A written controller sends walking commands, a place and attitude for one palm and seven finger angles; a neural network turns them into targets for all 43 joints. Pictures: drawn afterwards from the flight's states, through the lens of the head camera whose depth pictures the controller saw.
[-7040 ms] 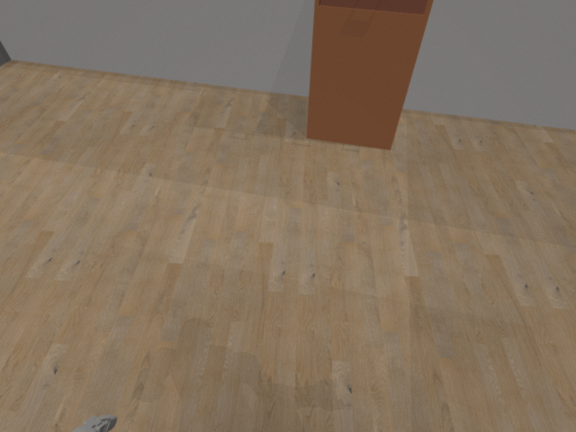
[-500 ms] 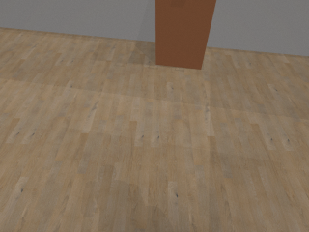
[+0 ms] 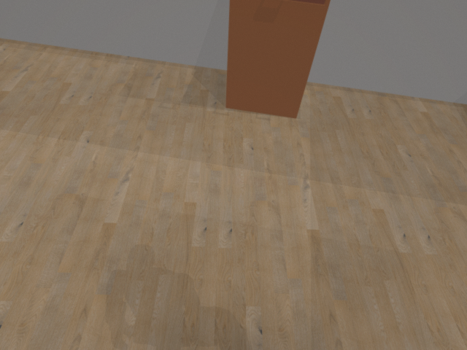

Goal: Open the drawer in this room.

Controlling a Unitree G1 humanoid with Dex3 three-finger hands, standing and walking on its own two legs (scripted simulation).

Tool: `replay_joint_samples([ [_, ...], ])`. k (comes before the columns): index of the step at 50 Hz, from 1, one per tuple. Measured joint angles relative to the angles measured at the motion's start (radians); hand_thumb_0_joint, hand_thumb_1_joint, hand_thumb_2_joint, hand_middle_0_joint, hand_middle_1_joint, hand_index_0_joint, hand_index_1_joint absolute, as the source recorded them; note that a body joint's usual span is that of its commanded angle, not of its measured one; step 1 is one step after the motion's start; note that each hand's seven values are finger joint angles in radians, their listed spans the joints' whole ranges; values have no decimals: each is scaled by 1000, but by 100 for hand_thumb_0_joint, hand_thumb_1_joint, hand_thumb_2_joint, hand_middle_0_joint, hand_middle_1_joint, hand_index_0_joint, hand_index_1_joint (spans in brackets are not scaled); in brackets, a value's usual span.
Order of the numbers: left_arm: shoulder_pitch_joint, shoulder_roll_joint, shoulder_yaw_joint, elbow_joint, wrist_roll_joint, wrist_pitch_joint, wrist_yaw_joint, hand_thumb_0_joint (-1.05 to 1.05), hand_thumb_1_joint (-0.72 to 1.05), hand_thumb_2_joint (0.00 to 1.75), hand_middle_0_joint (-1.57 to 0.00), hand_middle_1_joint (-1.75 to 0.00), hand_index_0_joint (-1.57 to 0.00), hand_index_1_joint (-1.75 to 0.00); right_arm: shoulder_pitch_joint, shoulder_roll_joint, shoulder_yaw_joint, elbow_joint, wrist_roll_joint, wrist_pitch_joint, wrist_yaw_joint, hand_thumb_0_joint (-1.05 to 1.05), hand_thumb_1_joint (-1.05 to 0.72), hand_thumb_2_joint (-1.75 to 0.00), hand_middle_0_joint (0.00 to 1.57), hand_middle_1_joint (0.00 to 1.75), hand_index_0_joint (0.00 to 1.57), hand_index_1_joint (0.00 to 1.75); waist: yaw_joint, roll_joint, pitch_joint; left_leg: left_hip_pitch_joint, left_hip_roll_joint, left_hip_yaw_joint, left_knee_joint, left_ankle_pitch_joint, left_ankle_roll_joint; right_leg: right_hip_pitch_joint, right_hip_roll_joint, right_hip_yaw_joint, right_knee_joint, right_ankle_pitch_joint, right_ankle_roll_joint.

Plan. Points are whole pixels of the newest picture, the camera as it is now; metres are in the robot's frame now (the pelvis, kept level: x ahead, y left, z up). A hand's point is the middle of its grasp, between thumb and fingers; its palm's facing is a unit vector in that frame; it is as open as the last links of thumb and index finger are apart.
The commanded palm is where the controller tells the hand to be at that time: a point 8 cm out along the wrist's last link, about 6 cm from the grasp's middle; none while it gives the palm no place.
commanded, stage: stand and wait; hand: left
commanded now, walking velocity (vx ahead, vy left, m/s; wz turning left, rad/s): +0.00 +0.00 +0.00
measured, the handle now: out of the picture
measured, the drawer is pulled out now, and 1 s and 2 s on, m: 0.00 0.00 0.00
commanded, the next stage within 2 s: turn or walk to find it in 0.48 s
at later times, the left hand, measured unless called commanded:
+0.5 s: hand out of the picture +0.07 +0.14 -0.18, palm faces +0.05 -0.97 -0.23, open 7.2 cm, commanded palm none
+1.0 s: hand out of the picture +0.12 +0.17 -0.18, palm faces +0.00 -0.99 -0.15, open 7.3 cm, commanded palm none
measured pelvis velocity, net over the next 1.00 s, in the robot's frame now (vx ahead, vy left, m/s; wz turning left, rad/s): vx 0.12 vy -0.01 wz -0.05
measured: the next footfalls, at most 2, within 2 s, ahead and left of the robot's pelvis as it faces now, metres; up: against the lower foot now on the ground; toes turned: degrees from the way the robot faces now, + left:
right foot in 0.08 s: +0.08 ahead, -0.14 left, +0.00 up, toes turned -7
left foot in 0.80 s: +0.09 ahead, +0.09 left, +0.00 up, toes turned +10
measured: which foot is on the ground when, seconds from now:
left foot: down 0.00-0.60, up 0.62-0.78, down 0.80-1.00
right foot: up 0.00-0.06, down 0.08-0.80, up 0.82-1.00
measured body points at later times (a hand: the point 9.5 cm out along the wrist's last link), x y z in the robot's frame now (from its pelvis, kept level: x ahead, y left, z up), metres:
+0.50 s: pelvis +0.06 -0.05 +0.00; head +0.07 -0.05 +0.45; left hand +0.07 +0.19 -0.16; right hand +0.05 -0.26 -0.17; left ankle -0.03 +0.09 -0.74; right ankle +0.04 -0.13 -0.74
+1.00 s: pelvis +0.12 -0.01 +0.00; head +0.13 +0.00 +0.45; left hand +0.12 +0.22 -0.16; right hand +0.04 -0.22 -0.15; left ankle +0.06 +0.08 -0.74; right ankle +0.12 -0.15 -0.65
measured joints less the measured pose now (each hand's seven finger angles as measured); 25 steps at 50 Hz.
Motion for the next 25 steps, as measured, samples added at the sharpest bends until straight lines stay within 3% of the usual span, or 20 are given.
replay_joint_samples([
  [4,-20,13,-6,-8,0,-14,0,1,94,90,-20,-30,-20,-30,29,15,-3,36,6,17,4,0,-92,-90,20,29,20,30,-3,-1,2,26,-12,2,43,-53,-22,77,-12,-9,-231,154,-8],
  [7,-24,-5,-17,10,-3,-29,5,1,93,90,-20,-30,-20,-30,39,9,-4,63,11,31,6,1,-91,-90,20,29,20,30,-15,44,-12,48,10,-12,46,-78,-42,105,8,-27,-233,104,-27],
  [10,-21,-12,-24,18,-8,-38,12,0,93,90,-20,-30,-20,-30,47,16,1,75,12,32,5,1,-91,-90,20,29,20,30,-22,51,-32,72,12,-21,3,-67,-52,122,14,-38,-251,93,-35],
  [25,20,-15,-28,42,-11,-28,25,0,94,90,-20,-30,-20,-30,18,7,2,77,10,34,-8,0,-91,-90,20,29,20,30,-1,48,-45,117,50,-39,-57,-45,-90,176,57,-65,-313,99,-66],
])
